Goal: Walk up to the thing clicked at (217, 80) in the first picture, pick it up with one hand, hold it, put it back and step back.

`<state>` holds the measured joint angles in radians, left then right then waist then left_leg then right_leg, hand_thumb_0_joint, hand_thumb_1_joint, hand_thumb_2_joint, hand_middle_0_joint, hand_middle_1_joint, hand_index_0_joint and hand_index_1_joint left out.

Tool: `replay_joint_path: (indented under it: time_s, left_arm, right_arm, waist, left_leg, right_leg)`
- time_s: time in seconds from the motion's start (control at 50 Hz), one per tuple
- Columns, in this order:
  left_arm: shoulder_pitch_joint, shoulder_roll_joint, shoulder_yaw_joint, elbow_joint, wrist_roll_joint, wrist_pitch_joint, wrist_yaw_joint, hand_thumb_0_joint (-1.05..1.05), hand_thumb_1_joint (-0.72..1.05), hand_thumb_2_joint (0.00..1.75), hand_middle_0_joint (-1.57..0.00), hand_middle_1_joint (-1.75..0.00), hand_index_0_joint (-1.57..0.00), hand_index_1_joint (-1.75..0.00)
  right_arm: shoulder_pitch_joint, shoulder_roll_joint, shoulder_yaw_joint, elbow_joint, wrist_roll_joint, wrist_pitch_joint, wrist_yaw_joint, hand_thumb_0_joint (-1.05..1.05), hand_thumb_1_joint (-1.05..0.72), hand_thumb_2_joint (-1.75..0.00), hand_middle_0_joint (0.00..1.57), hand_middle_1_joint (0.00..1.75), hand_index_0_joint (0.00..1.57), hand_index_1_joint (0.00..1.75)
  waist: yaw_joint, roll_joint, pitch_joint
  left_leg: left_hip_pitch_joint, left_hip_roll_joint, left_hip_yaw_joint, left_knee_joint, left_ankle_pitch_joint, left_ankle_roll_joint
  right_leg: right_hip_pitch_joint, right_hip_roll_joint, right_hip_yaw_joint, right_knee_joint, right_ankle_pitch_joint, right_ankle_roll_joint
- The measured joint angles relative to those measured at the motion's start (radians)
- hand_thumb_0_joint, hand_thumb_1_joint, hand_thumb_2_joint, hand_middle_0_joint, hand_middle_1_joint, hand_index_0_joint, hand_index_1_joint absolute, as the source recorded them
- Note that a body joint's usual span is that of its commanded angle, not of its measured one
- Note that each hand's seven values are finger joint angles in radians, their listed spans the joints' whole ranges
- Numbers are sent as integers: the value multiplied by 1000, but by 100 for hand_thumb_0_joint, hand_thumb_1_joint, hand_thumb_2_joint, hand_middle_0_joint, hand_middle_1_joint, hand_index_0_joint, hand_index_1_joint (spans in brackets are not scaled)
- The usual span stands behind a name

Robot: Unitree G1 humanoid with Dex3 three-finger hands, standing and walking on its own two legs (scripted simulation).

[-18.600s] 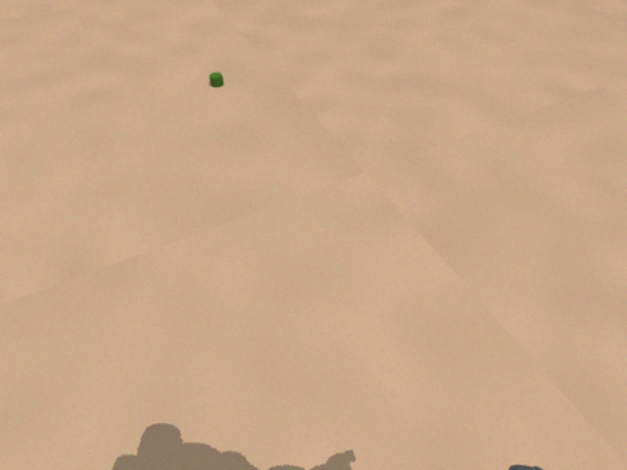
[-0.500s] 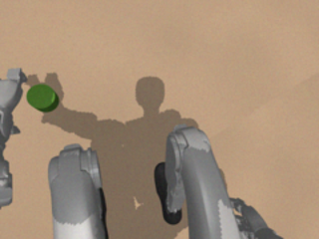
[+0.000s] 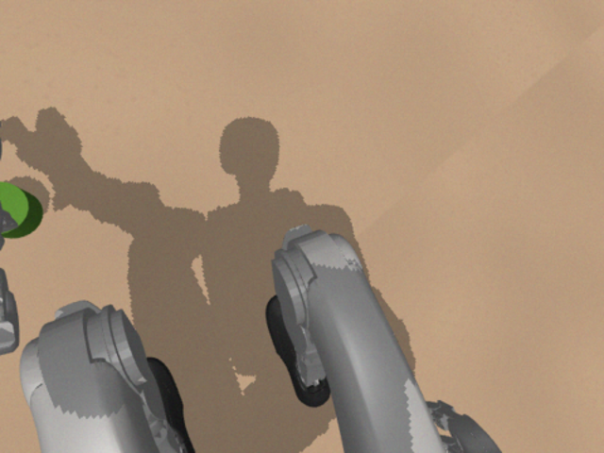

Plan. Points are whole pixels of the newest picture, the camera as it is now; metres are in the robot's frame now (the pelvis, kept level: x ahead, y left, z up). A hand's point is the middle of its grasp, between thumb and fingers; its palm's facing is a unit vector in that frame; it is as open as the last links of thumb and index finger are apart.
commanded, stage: approach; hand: left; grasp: from above
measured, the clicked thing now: (6, 211) +0.48 +0.28 -0.30
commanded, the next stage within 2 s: close in in 0.02 s
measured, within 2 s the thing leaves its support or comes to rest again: neither
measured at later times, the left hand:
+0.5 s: hand out of the picture +0.46 +0.28 -0.21, palm faces -0.44 -0.08 -0.89, open 13.9 cm
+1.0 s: hand out of the picture +0.47 +0.28 -0.25, palm faces -0.47 -0.10 -0.88, open 14.1 cm
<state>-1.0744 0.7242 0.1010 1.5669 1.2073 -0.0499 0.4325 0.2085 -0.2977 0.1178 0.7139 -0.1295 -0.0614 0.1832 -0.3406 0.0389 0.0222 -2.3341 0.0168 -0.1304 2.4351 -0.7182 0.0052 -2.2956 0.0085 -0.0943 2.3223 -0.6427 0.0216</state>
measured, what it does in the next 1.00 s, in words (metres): stands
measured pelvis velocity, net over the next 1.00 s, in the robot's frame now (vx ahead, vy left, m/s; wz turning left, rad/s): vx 0.00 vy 0.00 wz -0.05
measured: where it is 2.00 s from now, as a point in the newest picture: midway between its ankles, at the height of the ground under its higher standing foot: (241, 403)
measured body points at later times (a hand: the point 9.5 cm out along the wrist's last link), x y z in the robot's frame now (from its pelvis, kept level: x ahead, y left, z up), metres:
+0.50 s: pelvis +0.00 +0.00 -0.01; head +0.25 +0.10 +0.35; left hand +0.48 +0.28 -0.16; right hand +0.08 -0.28 -0.09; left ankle +0.07 +0.12 -0.29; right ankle +0.11 -0.12 -0.29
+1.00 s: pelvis +0.00 +0.00 -0.02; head +0.28 +0.09 +0.32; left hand +0.49 +0.28 -0.20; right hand -0.01 -0.25 -0.09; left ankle +0.07 +0.12 -0.29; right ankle +0.11 -0.12 -0.29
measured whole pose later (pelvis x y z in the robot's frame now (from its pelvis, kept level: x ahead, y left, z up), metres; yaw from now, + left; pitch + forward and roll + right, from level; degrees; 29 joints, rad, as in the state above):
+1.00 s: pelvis +0.00 +0.00 -0.02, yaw -3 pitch +31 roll -12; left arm -1.06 0.91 0.14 1.72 1.31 -0.23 0.58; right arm 0.19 -0.32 0.21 0.72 -0.24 -0.17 0.24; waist -0.37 -0.07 0.12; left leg -2.36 0.00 -0.20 2.54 -0.74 0.00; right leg -2.28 0.01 -0.15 2.37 -0.65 0.03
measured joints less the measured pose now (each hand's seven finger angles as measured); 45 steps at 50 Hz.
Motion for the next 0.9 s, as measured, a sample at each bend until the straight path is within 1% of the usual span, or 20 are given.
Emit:
replay_joint_path:
  time_s: [0.06,0.1,0.14,0.2,0.26,0.32,0.38,0.46,0.54,0.58,0.62,0.68,0.72,0.78,0.82,0.9]
  left_arm:
    - [64,8,13,-49,-23,-37,-38,0,-52,96,-8,-107,-9,-105]
    - [102,13,14,-81,-24,-69,-54,0,-51,96,-8,-108,-10,-105]
    - [133,16,7,-114,-17,-104,-63,0,-51,96,-8,-108,-10,-105]
    - [155,14,-28,-150,-4,-146,-53,0,-51,96,-8,-108,-10,-105]
    - [129,10,-71,-115,19,-171,-21,0,-51,96,-8,-107,-10,-104]
    - [87,11,-92,-52,52,-180,15,0,-50,97,-9,-106,-11,-104]
    - [52,14,-91,3,89,-177,54,0,-49,99,-9,-107,-11,-105]
    - [3,31,-67,90,127,-158,101,0,-49,99,-9,-106,-11,-104]
    - [-18,61,-17,131,140,-134,140,0,-49,98,-9,-105,-10,-103]
    - [-24,78,5,144,138,-123,150,0,-50,98,-8,-104,-9,-103]
    - [-26,92,10,150,127,-112,150,0,-50,97,-8,-104,-9,-103]
    - [-12,112,41,141,112,-110,143,0,-50,97,-8,-103,-9,-102]
    - [-1,125,52,134,102,-113,139,0,-50,97,-8,-103,-9,-102]
    - [9,142,61,128,88,-123,129,0,-50,96,-8,-103,-8,-102]
    - [11,153,54,127,82,-134,123,0,-50,96,-8,-103,-8,-101]
    - [13,173,43,133,85,-160,126,0,-51,97,-8,-102,-8,-101]
  right_arm:
    - [0,7,-3,1,4,3,-1,0,-91,-89,21,30,21,30]
    - [-2,12,-10,5,3,3,-3,0,-91,-89,21,30,21,30]
    - [-5,15,-20,11,0,2,-6,0,-91,-89,21,30,21,30]
    - [-15,16,-41,24,-6,-3,-11,0,-91,-89,21,30,21,30]
    - [-40,12,-49,35,-15,-12,-18,0,-91,-89,21,30,21,30]
    - [-75,6,-46,36,-27,-27,-21,0,-91,-89,21,30,21,30]
    - [-101,-1,-40,27,-37,-42,-18,0,-91,-89,21,30,21,30]
    - [-119,-8,-22,10,-57,-64,-2,0,-91,-89,20,30,20,30]
    - [-113,-17,-1,-7,-68,-77,14,0,-91,-89,20,30,20,30]
    - [-102,-20,11,-12,-71,-81,22,0,-91,-89,20,30,20,30]
    - [-87,-22,20,-15,-74,-84,28,0,-91,-89,20,30,20,30]
    - [-62,-23,33,-12,-76,-87,33,0,-91,-89,20,30,20,30]
    - [-45,-21,40,-8,-78,-86,35,0,-91,-89,20,30,20,30]
    - [-24,-16,52,2,-84,-86,38,0,-91,-89,21,30,20,30]
    - [-15,-13,60,9,-89,-89,40,0,-91,-89,21,30,20,30]
    - [-8,-11,75,14,-98,-98,46,0,-90,-89,21,30,21,30]
  waist:
    - [25,-6,10]
    - [46,-15,12]
    - [70,-25,7]
    - [101,-41,-9]
    - [114,-59,-27]
    - [103,-73,-34]
    - [80,-81,-37]
    - [37,-90,-30]
    - [4,-89,-3]
    - [-9,-89,13]
    - [-18,-88,30]
    - [-25,-84,54]
    - [-26,-83,68]
    - [-26,-85,83]
    - [-27,-88,90]
    - [-28,-96,97]
  left_leg:
    - [5,-4,-2,0,5,-2]
    - [7,-8,-3,3,8,-5]
    - [5,-13,-3,6,11,-6]
    - [0,-21,0,9,14,-6]
    - [-2,-27,2,9,15,-4]
    - [-2,-30,-1,12,14,-2]
    - [-3,-32,-6,16,13,-1]
    - [-6,-30,-12,29,9,-2]
    - [-15,-26,-23,45,7,-2]
    - [-19,-22,-25,52,7,-1]
    - [-24,-19,-26,59,6,0]
    - [-30,-15,-32,68,4,1]
    - [-32,-13,-35,73,2,0]
    - [-32,-12,-40,78,-1,-1]
    - [-32,-12,-44,82,-4,-2]
    - [-29,-13,-56,91,-10,-6]
  right_leg:
    - [7,-3,-2,1,2,-1]
    - [12,-6,-2,4,1,-3]
    - [14,-11,-3,8,-1,-4]
    - [16,-18,0,14,-7,-3]
    - [19,-23,2,15,-12,-1]
    - [26,-26,-1,14,-15,2]
    - [29,-26,-6,14,-17,4]
    - [26,-23,-11,22,-16,5]
    - [17,-16,-19,30,-10,6]
    - [10,-12,-21,35,-5,7]
    - [4,-9,-22,39,-2,8]
    - [-3,-4,-25,43,2,9]
    - [-6,-2,-28,45,4,9]
    - [-7,1,-32,47,4,9]
    - [-6,1,-36,49,3,9]
    - [1,2,-46,51,0,7]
